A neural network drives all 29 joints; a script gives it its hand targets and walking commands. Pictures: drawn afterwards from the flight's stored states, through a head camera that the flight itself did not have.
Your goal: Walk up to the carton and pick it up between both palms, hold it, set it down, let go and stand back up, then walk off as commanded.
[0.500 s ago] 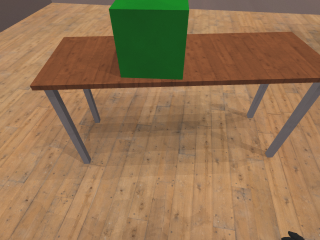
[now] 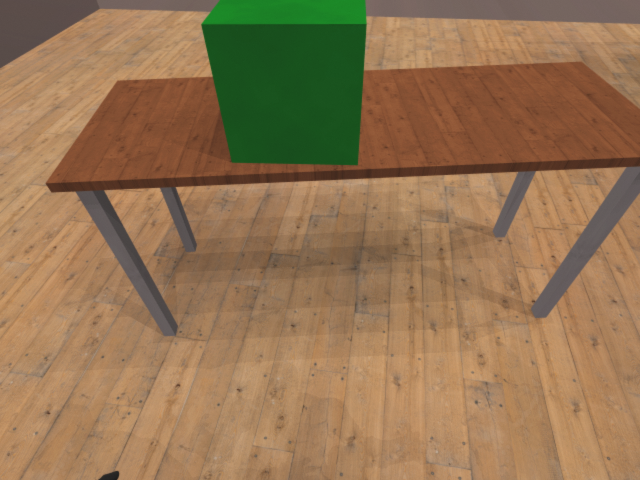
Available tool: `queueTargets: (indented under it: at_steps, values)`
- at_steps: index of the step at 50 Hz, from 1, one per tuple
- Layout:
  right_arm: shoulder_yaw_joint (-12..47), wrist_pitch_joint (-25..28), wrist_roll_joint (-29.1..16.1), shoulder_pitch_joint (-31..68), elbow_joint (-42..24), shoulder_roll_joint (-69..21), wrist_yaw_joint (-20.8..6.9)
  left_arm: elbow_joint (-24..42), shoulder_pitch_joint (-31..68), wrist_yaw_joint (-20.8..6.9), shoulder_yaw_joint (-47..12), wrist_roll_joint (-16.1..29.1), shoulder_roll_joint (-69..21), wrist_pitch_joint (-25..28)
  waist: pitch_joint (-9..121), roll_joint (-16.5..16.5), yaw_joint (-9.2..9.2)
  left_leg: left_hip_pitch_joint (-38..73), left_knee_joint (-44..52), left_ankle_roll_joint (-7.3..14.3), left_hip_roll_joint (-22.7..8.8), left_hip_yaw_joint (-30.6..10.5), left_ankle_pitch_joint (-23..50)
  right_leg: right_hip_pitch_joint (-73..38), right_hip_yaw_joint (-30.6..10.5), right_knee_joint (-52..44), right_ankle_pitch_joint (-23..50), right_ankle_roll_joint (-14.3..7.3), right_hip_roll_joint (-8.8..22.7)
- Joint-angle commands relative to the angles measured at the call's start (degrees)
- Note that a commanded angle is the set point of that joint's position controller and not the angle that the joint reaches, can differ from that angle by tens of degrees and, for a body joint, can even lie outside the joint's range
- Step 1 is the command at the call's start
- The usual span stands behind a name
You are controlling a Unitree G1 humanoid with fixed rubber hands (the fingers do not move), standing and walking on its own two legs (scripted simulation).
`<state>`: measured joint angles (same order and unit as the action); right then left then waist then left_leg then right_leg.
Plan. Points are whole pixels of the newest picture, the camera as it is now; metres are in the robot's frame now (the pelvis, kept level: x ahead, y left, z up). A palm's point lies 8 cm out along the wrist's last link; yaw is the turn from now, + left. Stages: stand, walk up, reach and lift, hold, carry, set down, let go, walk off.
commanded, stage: stand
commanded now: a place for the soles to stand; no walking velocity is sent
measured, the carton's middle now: (297, 69) +0.94 +0.05 +0.10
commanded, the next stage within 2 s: none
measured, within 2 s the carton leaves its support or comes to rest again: neither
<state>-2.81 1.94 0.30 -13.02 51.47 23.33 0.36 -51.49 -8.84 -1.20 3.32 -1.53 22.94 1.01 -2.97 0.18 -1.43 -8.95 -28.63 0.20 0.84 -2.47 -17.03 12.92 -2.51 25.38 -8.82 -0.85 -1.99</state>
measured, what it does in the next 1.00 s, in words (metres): stands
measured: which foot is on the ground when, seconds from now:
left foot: down 0.00-1.00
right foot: down 0.00-1.00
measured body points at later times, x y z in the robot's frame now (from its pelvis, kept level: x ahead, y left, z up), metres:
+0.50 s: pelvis +0.03 -0.01 +0.00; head +0.02 -0.02 +0.45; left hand +0.18 +0.29 -0.09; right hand +0.15 -0.33 -0.10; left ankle -0.02 +0.12 -0.74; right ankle +0.04 -0.12 -0.74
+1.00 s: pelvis +0.01 +0.00 +0.01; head +0.02 -0.01 +0.46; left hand +0.11 +0.31 -0.10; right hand +0.11 -0.32 -0.11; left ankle -0.02 +0.12 -0.74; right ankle +0.04 -0.12 -0.74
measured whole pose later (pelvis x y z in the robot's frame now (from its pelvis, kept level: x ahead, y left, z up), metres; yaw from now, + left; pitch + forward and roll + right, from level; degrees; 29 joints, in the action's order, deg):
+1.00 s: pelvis +0.01 +0.00 +0.01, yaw +0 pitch -3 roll +0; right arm -1.1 1.4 0.8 -7.7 58.7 22.4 0.1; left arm -59.6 -5.1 -0.3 0.2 -0.2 22.3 1.0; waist -3.7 0.7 0.4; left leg -2.6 -17.8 0.3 1.6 -3.0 -12.2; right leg 8.9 -2.8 19.8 -7.9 -0.3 -0.9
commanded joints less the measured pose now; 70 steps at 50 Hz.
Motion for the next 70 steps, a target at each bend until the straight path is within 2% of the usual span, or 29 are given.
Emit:
queueTargets:
  at_steps: [1, 2, 3, 5, 6, 7, 10, 14, 17, 18, 23, 34, 35, 37, 40, 42, 44, 47, 49, 50, 54, 55, 58, 59, 63, 64, 65, 69, 70]
  values:
    - [-1.64, -0.07, -0.71, 2.89, -2.91, 8.14, -0.23, 3.34, 3.12, 0.72, 1.69, -0.07, 11.80, 0.84, 4.25, -2.41, 1.30, -3.12, 2.90, 0.38, 0.15, -3.13, -5.40, -1.05, -14.14, -8.57, -9.98, -7.53, 12.62]
    - [-1.65, 0.09, -0.35, 2.03, -2.40, 8.09, -0.06, 2.85, 4.06, 0.70, 1.07, -0.07, 10.76, 0.80, 3.98, -0.92, 0.29, -0.35, 6.12, 0.72, -0.91, -3.30, -1.88, -0.03, -12.70, -7.83, -5.62, -6.34, 11.97]
    - [-1.50, 0.32, -0.43, 2.38, -1.84, 7.95, 0.03, 2.51, 4.17, 0.78, 0.92, 0.36, 10.05, 0.91, 4.62, -1.54, -0.06, 0.63, 7.57, 1.10, -1.86, -3.52, 3.26, -0.44, -10.33, -7.09, -0.04, -4.84, 10.30]
    - [-1.64, 0.84, -0.34, 3.03, -1.94, 8.77, 0.25, 2.90, 4.86, 0.75, 0.72, 0.59, 9.32, 0.90, 5.86, -0.80, 0.21, 1.31, 8.73, 1.44, -3.42, -4.81, 11.03, -2.36, -6.76, -3.85, 6.33, -3.25, 7.69]
    - [-1.70, 0.89, -0.27, 3.06, -1.68, 9.16, 0.33, 3.06, 5.22, 0.66, 1.01, 0.56, 9.28, 0.93, 6.03, -3.59, 0.35, 0.85, 8.49, 1.09, -3.92, -5.52, 14.19, -3.52, -5.73, -3.01, 8.37, -2.72, 6.36]
    - [-1.82, 0.77, -0.06, 4.18, -1.67, 8.56, 0.46, 2.46, 4.34, 0.86, 0.90, 0.62, 8.96, 1.05, 6.56, -2.84, 1.13, 2.06, 7.75, 0.48, -3.91, -3.83, 15.13, -4.34, -5.95, -3.47, 10.43, -3.26, 7.10]
    - [-1.77, 0.54, -0.07, 3.46, -1.73, 8.28, 0.66, 2.02, 5.13, 1.02, 1.16, 0.44, 9.17, 1.03, 7.94, -1.81, 0.60, 1.08, 6.60, 0.03, -3.25, -3.65, 15.71, -7.35, -7.21, -2.58, 14.87, -4.44, 8.24]
    - [-2.09, 0.54, -0.03, 4.72, -2.32, 7.81, 0.94, 2.37, 5.41, 1.12, 0.97, 0.47, 8.64, 0.95, 8.29, -2.94, 0.72, 2.94, 6.22, 0.12, -3.64, -3.34, 16.46, -6.51, -6.72, -2.47, 18.49, -4.39, 8.45]
    - [-2.07, 0.28, -0.20, 5.22, -1.77, 7.52, 0.86, 2.50, 6.72, 1.11, 0.79, 0.51, 8.62, 0.79, 8.05, -3.36, 0.27, 3.33, 7.50, -0.01, -3.14, -3.32, 13.87, -5.30, -6.68, -2.92, 16.43, -3.80, 8.62]
    - [-2.04, 0.28, -0.20, 5.61, -1.72, 7.62, 0.88, 2.62, 7.40, 1.08, 0.84, 0.53, 8.62, 0.69, 7.54, -1.37, 0.07, 4.04, 8.17, 0.07, -3.49, -3.09, 14.79, -4.49, -6.62, -2.57, 15.48, -3.71, 8.11]
    - [-2.06, -0.04, -0.34, 6.92, -1.91, 7.57, 0.95, 2.58, 7.79, 1.35, 0.77, 0.60, 8.37, 0.50, 8.59, -0.82, 0.40, 3.79, 7.92, -0.23, -3.80, -2.89, 17.03, -6.69, -5.66, -1.77, 17.15, -3.25, 7.41]
    - [-1.47, 0.02, -0.35, 6.10, -1.21, 7.67, 0.55, 2.01, 9.31, 0.80, 0.82, 0.55, 8.33, -0.19, 3.47, -1.06, 0.36, -0.01, 12.57, 0.46, -3.64, -4.51, 5.87, -2.63, -6.45, -6.50, -2.17, -1.63, 6.17]
    - [-1.10, 0.33, 1.12, 7.26, 0.98, 8.89, 0.60, -0.58, 7.55, 1.07, 0.21, 1.06, 8.79, 0.29, -1.08, 2.74, 2.04, -1.31, 13.13, 1.57, -6.39, -5.56, 8.48, -3.70, -6.94, -7.06, -0.92, -1.18, 7.05]
    - [-1.09, 0.85, 1.21, 6.65, 1.27, 8.24, 0.51, -1.51, 6.73, 1.08, 0.07, 1.03, 8.77, 0.61, -0.34, 1.31, 1.91, -3.18, 14.31, 1.85, -7.13, -6.87, 6.65, -6.37, -6.33, -6.78, 1.45, -1.42, 7.25]
    - [-0.48, 0.73, 0.52, 7.50, 1.92, 7.94, 0.17, -2.53, 7.18, 0.83, -0.15, 1.37, 9.32, 1.16, 2.69, -0.50, 2.26, 0.66, 13.91, 1.35, -6.43, -6.03, 10.25, -7.61, -6.05, -6.86, 2.76, -1.24, 7.30]
    - [-0.68, 0.64, 0.53, 8.59, 2.57, 9.51, 0.14, -3.49, 7.57, 1.11, -0.64, 1.32, 9.25, 0.92, 4.03, 1.23, 2.13, 2.21, 13.87, 1.11, -6.48, -5.50, 10.01, -8.69, -5.91, -7.51, 5.19, -1.10, 7.57]
    - [-0.47, 0.50, 0.44, 7.25, 3.37, 8.38, -0.01, -3.87, 7.45, 1.29, -0.63, 1.30, 9.59, 1.21, 3.17, -0.86, 1.87, 3.11, 13.75, 1.13, -6.36, -5.34, 10.59, -6.91, -6.73, -7.94, 4.07, -1.29, 7.74]
    - [-0.14, 0.25, 0.48, 7.09, 4.18, 9.10, 0.10, -4.42, 7.41, 1.28, -1.26, 1.41, 9.82, 0.99, 3.66, 1.00, 1.45, 3.42, 14.11, 1.32, -6.73, -5.52, 10.08, -7.08, -6.31, -7.62, 4.00, -0.95, 7.61]
    - [-0.09, 0.03, 0.43, 7.64, 4.93, 8.71, -0.02, -5.39, 7.40, 1.24, -1.19, 1.53, 10.15, 0.88, 3.24, 0.54, 1.88, 3.86, 14.25, 1.30, -6.70, -5.45, 10.41, -6.55, -6.25, -8.41, 1.89, -0.93, 7.42]
    - [-0.13, 0.07, 0.32, 7.66, 4.68, 8.79, 0.14, -5.68, 7.18, 1.48, -1.56, 1.31, 10.06, 0.85, 2.89, -1.09, 1.18, 4.09, 13.66, 1.46, -6.87, -5.63, 10.28, -6.29, -6.28, -8.92, 2.85, -0.92, 7.61]
    - [0.09, -0.04, 0.38, 8.40, 5.33, 9.88, -0.02, -6.53, 6.71, 1.44, -1.79, 1.42, 9.94, 0.86, 4.23, 1.54, 1.30, 4.77, 13.63, 1.35, -6.68, -5.37, 10.64, -7.01, -6.73, -8.90, 4.55, -1.11, 7.94]
    - [-0.12, -0.26, 0.59, 7.74, 5.70, 9.70, -0.04, -6.57, 6.51, 1.54, -1.92, 1.30, 9.84, 1.06, 3.50, -0.39, 1.53, 4.49, 13.79, 1.10, -6.51, -5.02, 10.40, -6.41, -6.61, -8.47, 4.83, -1.23, 7.94]
    - [0.33, -0.07, 0.31, 7.63, 5.74, 8.87, -0.02, -6.77, 6.93, 1.84, -1.96, 1.16, 10.80, 0.99, 3.14, -1.14, 1.03, 4.52, 14.24, 1.33, -6.88, -5.50, 11.47, -6.77, -6.20, -8.14, 6.27, -1.09, 7.99]
    - [0.01, -0.11, 0.34, 8.53, 6.30, 10.01, 0.16, -6.93, 6.41, 1.62, -2.03, 1.42, 10.06, 0.98, 4.14, -1.32, 1.82, 5.05, 13.95, 1.40, -6.80, -5.35, 11.73, -6.88, -5.88, -8.87, 5.48, -0.64, 7.89]
    - [0.17, -0.17, 0.36, 8.62, 6.08, 9.58, 0.13, -7.38, 6.03, 1.67, -2.15, 1.45, 10.32, 1.07, 3.10, 0.47, 1.54, 5.23, 14.03, 1.44, -6.84, -4.95, 12.44, -6.27, -6.16, -8.48, 7.07, -1.21, 8.32]
    - [0.41, -0.11, 0.41, 7.94, 6.35, 9.17, 0.14, -7.32, 6.82, 1.81, -2.10, 1.13, 10.98, 1.16, 3.23, -0.88, 1.23, 4.39, 14.25, 1.47, -6.96, -5.55, 12.60, -6.89, -6.10, -8.32, 6.48, -1.20, 8.26]
    - [0.27, -0.11, 0.53, 7.87, 6.48, 9.97, 0.01, -7.92, 5.64, 1.71, -1.79, 1.30, 11.31, 1.05, 3.41, 0.67, 1.79, 4.44, 14.28, 1.42, -6.86, -5.19, 12.66, -6.95, -6.22, -8.44, 6.23, -1.05, 8.12]
    - [0.33, -0.36, 0.33, 8.55, 6.28, 9.27, 0.01, -7.74, 7.19, 1.80, -1.98, 1.20, 11.33, 1.17, 2.52, -0.90, 1.14, 4.42, 14.15, 1.02, -6.68, -4.93, 11.77, -6.22, -5.94, -8.91, 6.49, -0.85, 8.03]
    - [0.57, -0.45, 0.43, 8.04, 6.03, 9.36, -0.04, -7.31, 6.09, 1.78, -1.90, 1.32, 10.33, 1.15, 3.19, -0.73, 1.75, 3.91, 14.08, 1.27, -6.65, -4.77, 10.40, -6.93, -5.79, -8.81, 5.76, -0.98, 7.96]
